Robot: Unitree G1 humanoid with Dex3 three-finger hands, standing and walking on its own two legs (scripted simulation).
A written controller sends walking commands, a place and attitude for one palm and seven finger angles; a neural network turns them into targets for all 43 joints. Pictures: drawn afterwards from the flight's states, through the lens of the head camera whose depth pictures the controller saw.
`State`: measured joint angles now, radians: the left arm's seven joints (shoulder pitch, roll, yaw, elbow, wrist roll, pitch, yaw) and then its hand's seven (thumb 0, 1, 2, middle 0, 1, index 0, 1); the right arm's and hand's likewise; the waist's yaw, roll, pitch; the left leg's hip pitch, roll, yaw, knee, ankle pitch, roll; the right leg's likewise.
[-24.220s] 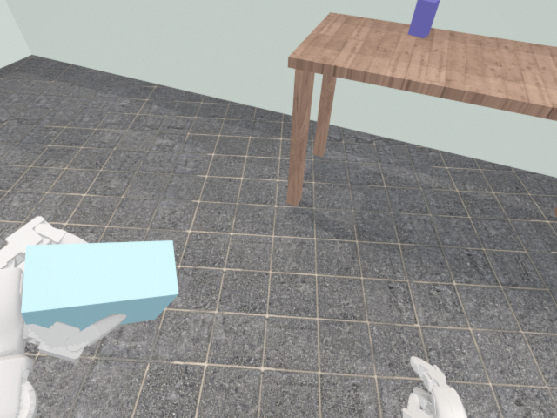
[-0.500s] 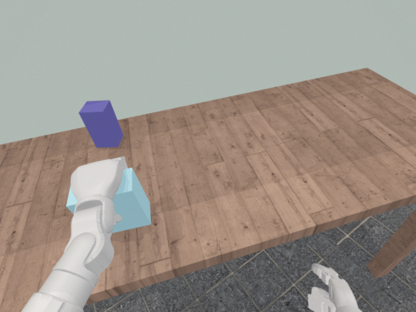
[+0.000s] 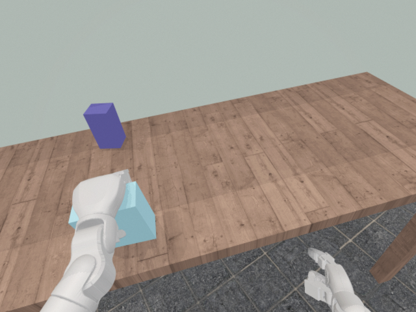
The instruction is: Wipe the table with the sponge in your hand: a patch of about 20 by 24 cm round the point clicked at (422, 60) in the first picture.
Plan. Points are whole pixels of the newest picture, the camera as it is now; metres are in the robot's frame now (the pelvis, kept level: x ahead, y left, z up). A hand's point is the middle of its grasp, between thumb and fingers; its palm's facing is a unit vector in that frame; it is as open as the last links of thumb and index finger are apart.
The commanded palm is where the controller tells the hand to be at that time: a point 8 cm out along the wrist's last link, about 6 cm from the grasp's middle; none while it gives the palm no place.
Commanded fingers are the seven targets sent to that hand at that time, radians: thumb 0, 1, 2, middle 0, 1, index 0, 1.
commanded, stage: slide across to the third lane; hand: left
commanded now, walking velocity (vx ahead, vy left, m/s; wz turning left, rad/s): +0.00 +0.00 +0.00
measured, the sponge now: (121, 223) +0.28 +0.23 +0.03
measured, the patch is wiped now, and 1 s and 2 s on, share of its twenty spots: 0.70 0.75 1.00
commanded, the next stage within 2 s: wipe forward along the third lane in 0.68 s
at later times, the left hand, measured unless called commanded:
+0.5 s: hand (133, 203) +0.29 +0.19 +0.09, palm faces +0.07 -0.08 -0.99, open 9.9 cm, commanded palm +0.26 +0.17 +0.14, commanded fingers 0.00 0.10 1.30 -1.20 -1.60 -1.20 -1.60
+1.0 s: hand (151, 196) +0.31 +0.16 +0.09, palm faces +0.04 -0.06 -1.00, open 9.9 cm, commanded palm +0.29 +0.15 +0.12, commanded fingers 0.00 0.10 1.30 -1.20 -1.60 -1.20 -1.60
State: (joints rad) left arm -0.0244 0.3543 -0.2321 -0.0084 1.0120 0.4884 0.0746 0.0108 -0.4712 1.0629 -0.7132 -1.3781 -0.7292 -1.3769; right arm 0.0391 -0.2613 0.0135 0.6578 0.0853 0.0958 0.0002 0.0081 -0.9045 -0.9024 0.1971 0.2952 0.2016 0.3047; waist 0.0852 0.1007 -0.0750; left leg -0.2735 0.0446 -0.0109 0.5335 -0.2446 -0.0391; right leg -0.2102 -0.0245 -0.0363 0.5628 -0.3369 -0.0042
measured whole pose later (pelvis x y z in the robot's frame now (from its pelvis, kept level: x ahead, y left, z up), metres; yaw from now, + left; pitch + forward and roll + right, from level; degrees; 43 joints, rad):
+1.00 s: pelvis -0.01 -0.01 +0.00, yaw +0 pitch -1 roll +1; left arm -0.32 0.24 -0.41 0.27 1.00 0.56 0.08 -0.01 -0.49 1.07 -0.73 -1.37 -0.75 -1.36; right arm 0.01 -0.25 0.02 0.71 0.09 0.09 0.00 0.01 -0.90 -0.90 0.20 0.30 0.20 0.30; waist 0.09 0.09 -0.08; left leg -0.28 0.05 -0.02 0.52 -0.22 -0.05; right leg -0.23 -0.02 -0.05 0.59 -0.34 -0.02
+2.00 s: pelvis -0.01 -0.01 +0.00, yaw +0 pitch +6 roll +0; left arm -0.75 0.30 -0.21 0.90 0.99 0.40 0.13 0.00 -0.51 1.08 -0.75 -1.36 -0.77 -1.35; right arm 0.16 -0.26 0.00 0.74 0.09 0.12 -0.06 0.01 -0.90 -0.90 0.20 0.30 0.20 0.30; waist -0.01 0.06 -0.11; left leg -0.43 0.06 -0.02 0.55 -0.22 -0.04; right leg -0.38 0.00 -0.04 0.59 -0.31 -0.02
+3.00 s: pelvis +0.02 +0.02 +0.00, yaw -1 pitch +7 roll -1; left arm -0.70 0.26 -0.27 0.79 0.98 0.51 0.16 0.00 -0.50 1.07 -0.74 -1.37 -0.76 -1.36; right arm 0.13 -0.24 -0.01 0.72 0.09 0.17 -0.02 0.01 -0.91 -0.90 0.20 0.30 0.20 0.30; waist 0.01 0.05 -0.14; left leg -0.41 0.04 0.01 0.55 -0.26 -0.01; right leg -0.32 -0.03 -0.01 0.51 -0.31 0.03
